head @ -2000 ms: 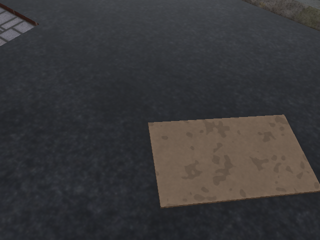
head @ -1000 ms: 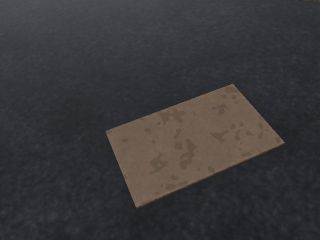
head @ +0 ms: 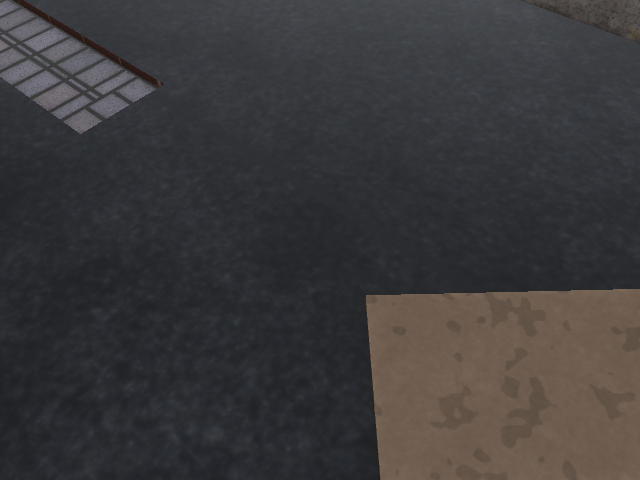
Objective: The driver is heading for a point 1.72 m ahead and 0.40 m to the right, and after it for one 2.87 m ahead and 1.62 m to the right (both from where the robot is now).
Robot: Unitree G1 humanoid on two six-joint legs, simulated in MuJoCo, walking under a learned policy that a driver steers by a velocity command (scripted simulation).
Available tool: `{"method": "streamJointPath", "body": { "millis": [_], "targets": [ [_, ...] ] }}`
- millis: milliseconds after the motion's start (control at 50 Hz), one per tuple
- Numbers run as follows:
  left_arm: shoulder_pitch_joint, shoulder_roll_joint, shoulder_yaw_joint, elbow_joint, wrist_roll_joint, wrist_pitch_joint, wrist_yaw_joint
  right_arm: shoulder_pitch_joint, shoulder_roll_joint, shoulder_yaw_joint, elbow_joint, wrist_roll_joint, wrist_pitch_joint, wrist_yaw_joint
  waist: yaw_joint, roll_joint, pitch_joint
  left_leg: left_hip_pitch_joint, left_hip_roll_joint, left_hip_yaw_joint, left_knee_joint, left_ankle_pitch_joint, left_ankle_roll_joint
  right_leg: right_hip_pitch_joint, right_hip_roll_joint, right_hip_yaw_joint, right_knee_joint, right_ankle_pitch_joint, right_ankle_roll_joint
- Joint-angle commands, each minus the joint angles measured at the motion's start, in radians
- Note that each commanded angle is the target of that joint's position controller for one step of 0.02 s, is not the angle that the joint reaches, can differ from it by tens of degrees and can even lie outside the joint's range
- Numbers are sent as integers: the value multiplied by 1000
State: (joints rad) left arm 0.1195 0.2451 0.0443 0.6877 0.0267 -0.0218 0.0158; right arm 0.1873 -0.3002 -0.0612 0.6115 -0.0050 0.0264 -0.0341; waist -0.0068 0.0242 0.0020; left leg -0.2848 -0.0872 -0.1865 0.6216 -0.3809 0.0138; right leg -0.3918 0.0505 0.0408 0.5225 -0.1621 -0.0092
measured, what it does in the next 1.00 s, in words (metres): walks ahead, turning right: right foot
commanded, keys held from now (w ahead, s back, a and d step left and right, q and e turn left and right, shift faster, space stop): w+e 0.78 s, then w+q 0.22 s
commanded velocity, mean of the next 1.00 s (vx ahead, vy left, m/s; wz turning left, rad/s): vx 0.39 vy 0.00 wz -0.33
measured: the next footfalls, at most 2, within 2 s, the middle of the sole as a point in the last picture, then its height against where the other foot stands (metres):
right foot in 0.52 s outside the picture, level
left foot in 1.04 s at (403, 403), level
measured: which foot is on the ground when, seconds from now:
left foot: down 0.00-0.52, up 0.54-1.00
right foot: down 0.00-0.20, up 0.22-0.50, down 0.52-1.00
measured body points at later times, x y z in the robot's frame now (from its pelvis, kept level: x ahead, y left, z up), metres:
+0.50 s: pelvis +0.14 -0.06 -0.01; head +0.18 -0.07 +0.43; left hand +0.42 +0.12 -0.08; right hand +0.07 -0.35 -0.13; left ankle -0.02 +0.13 -0.73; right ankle +0.24 -0.19 -0.72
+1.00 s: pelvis +0.40 -0.16 +0.01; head +0.42 -0.18 +0.46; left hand +0.55 +0.09 -0.10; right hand +0.52 -0.45 -0.07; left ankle +0.60 -0.11 -0.70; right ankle +0.24 -0.19 -0.73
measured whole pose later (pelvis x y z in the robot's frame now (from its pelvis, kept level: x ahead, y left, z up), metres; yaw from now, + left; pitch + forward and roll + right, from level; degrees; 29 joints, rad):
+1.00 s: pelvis +0.40 -0.16 +0.01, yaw -24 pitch +2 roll +0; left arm 0.37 0.29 0.04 0.74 -0.01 -0.05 0.00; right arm 0.07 -0.26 -0.02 0.64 0.01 -0.09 0.03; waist 0.08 0.03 0.01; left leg -0.59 0.02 0.01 0.56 -0.02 0.01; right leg 0.01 0.10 0.12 0.32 -0.36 -0.08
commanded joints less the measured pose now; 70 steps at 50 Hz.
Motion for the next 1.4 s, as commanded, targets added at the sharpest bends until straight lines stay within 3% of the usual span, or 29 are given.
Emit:
{"method": "streamJointPath", "body": {
  "millis": [20, 60, 100, 180, 240, 280, 340, 420, 460, 500, 520, 540, 560, 580, 600, 620, 680, 760, 860, 940, 1000, 1040, 1060, 1080, 1100, 1120, 1160, 1240, 1400],
  "targets": [
    [-71, 28, -5, -76, 10, -16, -4, 157, -38, 6, -22, -35, -25, -1, -83, -215, -161, -14, 104, 26, -26, -94, -60, 235, -310, 398, -159, 273, -234],
    [-8, 111, 21, -65, -22, 3, -6, 57, -75, -12, -17, -17, -26, 3, -18, -173, -98, -7, 48, 107, -45, -57, -55, 178, -196, 345, -203, -270, -172],
    [19, 178, 36, -67, -31, 16, 2, 23, -65, -13, -29, -6, -34, 8, -15, -187, -5, -7, 40, 144, -67, -53, -38, 89, -195, 408, -271, -516, -164],
    [-19, 111, 27, -109, -45, 17, 11, 105, -45, -18, 14, -4, -93, 19, -61, -136, -22, 174, 90, 133, -172, -34, 35, -33, -98, 303, -160, -422, -118],
    [-89, 82, 22, -178, -64, -15, -11, 187, -144, -55, 40, 4, -107, 20, -79, 169, 80, 344, 406, -259, -381, -201, 207, -415, 6, 30, 242, -287, -45],
    [-94, 99, 29, -183, -63, -32, -26, 223, -118, -55, 53, 3, -109, 7, -86, 78, 118, 442, 504, -291, -367, 118, 256, -597, -78, 69, 472, -362, -38],
    [-101, 67, 14, -181, -62, -22, -50, 184, -98, -47, 61, 7, -96, 10, -80, 56, 107, 458, 425, -70, -386, 296, 180, -606, -121, 38, 474, -249, -15],
    [-121, 46, -2, -187, -57, -24, -87, 125, -151, -54, 75, 18, -93, 16, -67, 89, 90, 212, 311, 184, -412, 443, 114, -232, -95, -100, 275, -45, -3],
    [-72, 98, 20, -182, -54, -16, -83, 143, -194, -64, 91, 26, -95, 18, -30, 111, 37, 197, 315, 244, -319, 763, 93, -52, -30, -162, 223, -51, -37],
    [122, 173, 64, -135, -51, 0, -69, 154, -202, -62, 98, 37, -99, 16, 91, 95, -85, 150, 292, 320, -41, 989, 47, 254, 45, -193, 128, 7, -100],
    [264, 223, 93, -108, -56, 13, -52, 162, -173, -50, 89, 28, -109, 15, 168, 64, -136, -16, 267, 330, 178, 877, 12, 488, 37, -126, 112, 25, -138],
    [344, 321, 107, -91, -61, 16, -30, 169, -31, -9, 37, -18, -117, 19, 138, -225, -195, -327, 135, 324, 602, -26, -48, 711, -211, 304, 23, -42, -251],
    [349, 337, 95, -124, -48, -6, -37, 184, -42, 7, -1, 8, -145, 24, 123, -260, -406, -453, 41, 90, 825, -208, -59, 789, -400, 859, -212, -291, -409],
    [296, 271, 82, -122, -44, -22, -42, 86, -133, -15, -18, 44, -159, 28, 143, -118, -270, -549, 99, 51, 836, -101, -51, 701, -379, 792, -276, -397, -355],
    [249, 240, 71, -119, -44, -30, -42, 51, -138, -10, -32, 48, -167, 28, 110, -84, -148, -547, 142, 74, 768, -13, -32, 554, -345, 664, -279, -374, -323],
    [183, 213, 60, -127, -41, -35, -42, 47, -130, -8, -23, 24, -169, 21, 61, -14, -84, -491, 181, 83, 702, 43, -26, 406, -301, 568, -273, -268, -292],
    [87, 179, 48, -143, -17, -45, -35, 97, -126, -17, 3, -3, -141, 21, -24, -80, -23, -370, 211, 87, 589, 125, -33, 182, -216, 405, -318, -63, -285],
    [136, 182, 47, -99, -33, -48, -14, -2, -82, -1, -17, -27, -124, 18, -3, -61, 22, -400, 190, 124, 398, 277, -81, 103, -166, 282, -321, 101, -274],
    [232, 180, 40, -33, -46, -44, -6, -190, -20, 27, -39, -3, -135, 42, 92, -97, 31, -307, 143, 169, 40, 539, -83, 148, -153, 195, -310, 72, -216],
    [304, 193, 38, 19, -42, -37, -14, -283, -47, 20, -74, 20, -139, 62, 131, -104, 65, -399, 131, 184, -44, 416, -21, 354, -240, 232, -277, 168, -218],
    [290, 207, 40, 34, -38, -23, -9, -227, -65, 9, -72, 22, -142, 80, 87, -122, 31, -337, 90, 221, -93, 268, 51, 468, -263, 190, -197, 468, -185],
    [237, 205, 33, 20, -28, -18, 2, 30, -134, -28, -7, 16, -144, 74, -56, -125, -157, 59, 56, 223, -107, 325, 132, 394, -195, 93, 86, 849, -137],
    [277, 158, 15, -12, -20, -28, 3, 184, -210, -48, 10, -1, -144, 69, -84, 9, -319, 459, 255, -110, -107, 276, 262, 76, -106, 41, 405, 614, -67],
    [328, 115, -2, -7, -6, -45, -4, 270, -219, -59, 42, 21, -137, 73, -83, 227, -398, 675, 412, -528, -246, 66, 367, -203, 40, 34, 686, -236, -8],
    [253, 180, 10, -28, -26, -64, -18, 245, -137, -34, 33, 32, -132, 65, -100, 175, -323, 655, 405, -583, -315, -91, 330, -336, 0, 121, 800, -308, -14],
    [160, 197, 14, -54, -49, -82, -29, 170, -122, -29, 19, 23, -123, 57, -93, 88, -169, 511, 379, -454, -340, -55, 296, -388, -45, 107, 799, -231, -18],
    [93, 167, 10, -75, -23, -104, -31, 109, -105, -22, 1, 5, -112, 51, -40, -35, -41, 290, 302, -301, -380, 151, 270, -345, -100, 77, 681, -144, -18],
    [133, 128, 3, -67, -7, -81, -21, 72, -94, -18, -1, 19, -110, 44, 25, 31, -15, 110, 227, -167, -434, 300, 279, -249, -119, 33, 487, -121, 40],
    [-128, 109, -8, -117, -28, -94, -30, 182, -161, -41, 53, 38, -85, 20, -65, 60, -3, 10, 189, -144, -366, 220, 204, -63, -45, 39, 45, 216, 76]
  ]
}}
